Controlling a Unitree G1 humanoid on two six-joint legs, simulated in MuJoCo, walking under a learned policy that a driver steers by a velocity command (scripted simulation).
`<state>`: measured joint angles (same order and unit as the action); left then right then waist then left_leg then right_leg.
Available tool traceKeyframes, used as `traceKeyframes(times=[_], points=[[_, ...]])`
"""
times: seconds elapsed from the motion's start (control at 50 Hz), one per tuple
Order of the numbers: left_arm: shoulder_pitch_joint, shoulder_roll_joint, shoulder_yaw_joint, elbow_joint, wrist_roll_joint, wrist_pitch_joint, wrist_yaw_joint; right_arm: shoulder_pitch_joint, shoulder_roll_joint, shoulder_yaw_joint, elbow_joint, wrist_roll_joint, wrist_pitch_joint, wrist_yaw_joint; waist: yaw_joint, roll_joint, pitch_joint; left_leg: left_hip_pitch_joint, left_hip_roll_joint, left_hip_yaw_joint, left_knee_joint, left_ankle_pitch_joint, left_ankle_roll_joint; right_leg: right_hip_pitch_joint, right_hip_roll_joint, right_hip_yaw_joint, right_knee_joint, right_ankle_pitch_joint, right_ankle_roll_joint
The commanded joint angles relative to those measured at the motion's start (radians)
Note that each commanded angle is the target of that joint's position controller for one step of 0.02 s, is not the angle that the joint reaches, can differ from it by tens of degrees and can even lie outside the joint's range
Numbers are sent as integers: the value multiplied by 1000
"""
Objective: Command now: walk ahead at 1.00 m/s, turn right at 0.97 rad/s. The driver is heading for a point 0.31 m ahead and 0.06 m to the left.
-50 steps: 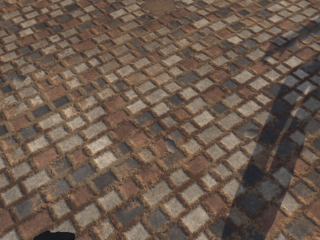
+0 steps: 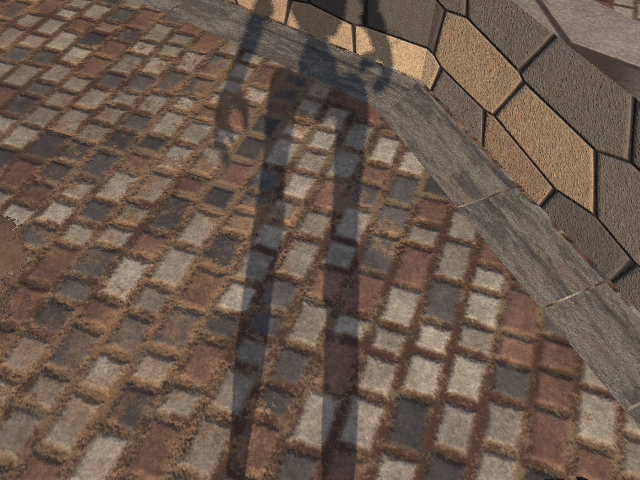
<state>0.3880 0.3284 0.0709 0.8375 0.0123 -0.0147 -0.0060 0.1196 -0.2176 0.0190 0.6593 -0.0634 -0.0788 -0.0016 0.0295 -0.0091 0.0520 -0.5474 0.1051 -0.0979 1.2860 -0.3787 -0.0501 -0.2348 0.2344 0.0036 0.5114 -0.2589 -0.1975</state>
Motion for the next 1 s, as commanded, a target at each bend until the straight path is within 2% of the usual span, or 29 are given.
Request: traceKeyframes(times=[0.02, 0.08, 0.12, 0.14, 0.16, 0.18, 0.2, 0.22, 0.24, 0.26, 0.28, 0.3, 0.32, 0.34, 0.36, 0.4, 0.42, 0.46, 0.52, 0.58, 0.62, 0.64, 0.66, 0.68, 0.7, 0.74, 0.78, 0.88, 1.0], points=[[-59, 144, 33, -99, -7, -57, 3, -10, -144, -33, -86, -7, 28, 5, -63, 88, 46, -46, 31, 59, -235, 48, -36, -125, -271, 412, -344, 151, -172], [-35, 133, 37, -89, -13, -71, -8, -126, -93, -10, -122, 23, 19, 27, -5, 29, 42, 98, 0, 109, -553, 425, -9, -158, -209, 304, -366, 278, -90], [34, 126, 37, -55, -28, -74, -13, -146, -88, -10, -117, 26, 9, 27, 43, 25, 28, 154, -46, 142, -669, 576, 29, -58, -228, 281, -324, 538, -42], [70, 126, 36, -37, -29, -71, -9, -154, -94, -12, -117, 22, 4, 24, 64, 19, 16, 146, -69, 148, -715, 586, 47, 31, -236, 274, -280, 653, -19], [93, 130, 36, -22, -26, -69, -2, -149, -106, -18, -115, 15, -3, 17, 72, 5, -3, 152, -99, 150, -758, 568, 63, 116, -242, 274, -226, 767, 6], [102, 143, 37, -15, -19, -67, 7, -106, -133, -30, -102, 9, -9, 8, 55, -20, -38, 193, -135, 147, -786, 530, 77, 187, -250, 287, -150, 883, 36], [87, 166, 41, -14, -10, -66, 15, -13, -168, -46, -74, 9, -16, -2, 6, -51, -90, 274, -159, 137, -798, 496, 90, 236, -256, 293, -34, 979, 66], [42, 105, 26, -23, -44, -46, 24, 44, -234, -94, -90, 80, -52, -8, -105, -54, -165, 413, -100, 77, -879, 644, 99, 223, -266, 308, 166, 866, 110], [-43, 83, 11, -66, -12, -39, 25, 255, -268, -95, -31, 72, -59, -11, -199, -31, -320, 681, 20, 10, -781, 855, 126, 100, -227, 260, 439, 602, 147], [149, -59, -22, -60, -9, -44, 18, 300, -286, -90, 2, 26, -64, 5, -82, 309, -465, 1043, 316, -359, -675, 1280, 316, -254, -30, 234, 854, -401, 211], [212, 39, -19, -50, -40, -44, 12, 328, -259, -98, -4, 35, -60, 19, -108, 289, -603, 1103, 368, -573, -744, 1070, 368, -357, -73, 294, 998, -374, 220], [89, 102, -3, -64, -58, -33, 15, 236, -212, -97, -27, 44, -50, 13, -128, 181, -475, 974, 321, -449, -804, 927, 345, -396, -138, 258, 980, -307, 233], [-29, 111, -2, -100, -47, -25, 22, 144, -173, -84, -25, 51, -42, 13, -107, 70, -308, 783, 264, -321, -842, 923, 313, -411, -185, 184, 918, -246, 240], [-101, 106, 1, -116, -33, -19, 26, 115, -147, -71, -14, 57, -39, 14, -91, 5, -199, 625, 221, -254, -883, 946, 302, -409, -204, 149, 883, -226, 244], [-93, 76, 0, -127, -29, -12, 23, 107, -154, -70, 5, 53, -41, 15, -49, 18, -152, 509, 194, -203, -922, 966, 300, -360, -230, 145, 841, -214, 238], [-46, 17, -12, -124, -32, 5, 25, 51, -137, -66, 27, 51, -42, 24, 11, 62, -129, 370, 146, -99, -982, 933, 292, -267, -267, 125, 670, -193, 234], [-54, -6, -19, -126, -30, 8, 28, 25, -139, -67, 38, 50, -43, 27, 23, 71, -124, 318, 125, -45, -995, 962, 288, -231, -271, 105, 557, -163, 238], [-91, -26, -32, -137, -15, 8, 29, 2, -177, -80, 59, 54, -33, 22, 23, 98, -163, 278, 99, 33, -1000, 1016, 287, -134, -278, 71, 368, -30, 246], [-170, 0, -32, -147, -14, 10, 21, 23, -203, -87, 90, 64, -15, 12, -7, 106, -193, 294, 98, 60, -1004, 872, 276, -63, -275, 62, 216, 148, 243], [-248, 33, -20, -168, -8, 15, 19, 34, -206, -85, 118, 67, 0, 11, -23, 100, -157, 294, 110, 36, -980, 634, 257, -35, -271, 59, 103, 172, 214], [-256, 39, -12, -166, 2, 12, 19, 36, -184, -76, 133, 77, 9, 10, -13, 96, -134, 274, 75, 32, -924, 449, 210, 39, -259, 41, -38, 235, 177], [-265, 63, -6, -174, 10, 10, 24, 77, -154, -65, 149, 69, 9, 10, -23, 52, -129, 255, 35, 46, -880, 356, 160, 90, -307, 95, -95, 394, 150], [-284, 114, 2, -191, 16, 13, 32, 165, -135, -59, 159, 45, 3, 12, -84, -58, -168, 203, -41, 96, -812, 183, 105, 175, -413, 193, -52, 623, 97], [-303, 63, -10, -187, 14, 22, 34, 233, -99, -47, 177, 42, 9, 10, -111, -150, -220, 221, -71, 127, -809, 27, 65, 169, -459, 240, -56, 523, 28], [-335, 12, -20, -187, 3, 27, 25, 183, -110, -44, 173, 43, 23, 5, -91, -133, -196, 277, -68, 126, -835, 61, 48, 94, -412, 225, -70, 322, 41], [-350, 10, -19, -184, 1, 26, 13, 108, -148, -55, 169, 43, 48, -4, -65, -76, -118, 270, -70, 136, -839, 109, 48, 25, -339, 174, -65, 199, 103], [-335, 33, -10, -170, -2, 15, 10, 112, -156, -56, 170, 42, 61, -8, -66, -64, -104, 286, -60, 126, -841, 143, 56, 11, -329, 164, -50, 250, 116], [-314, 12, -8, -134, -6, 5, 18, 98, -148, -57, 195, 52, 59, -16, -55, -32, -149, 320, -46, 121, -818, 252, 55, 67, -316, 137, 11, 453, 111], [-319, 7, 0, -86, -9, 12, 24, 86, -139, -62, 231, 56, 75, -23, -56, -6, -134, 335, -44, 121, -820, 259, 56, 62, -304, 123, 14, 440, 108]])
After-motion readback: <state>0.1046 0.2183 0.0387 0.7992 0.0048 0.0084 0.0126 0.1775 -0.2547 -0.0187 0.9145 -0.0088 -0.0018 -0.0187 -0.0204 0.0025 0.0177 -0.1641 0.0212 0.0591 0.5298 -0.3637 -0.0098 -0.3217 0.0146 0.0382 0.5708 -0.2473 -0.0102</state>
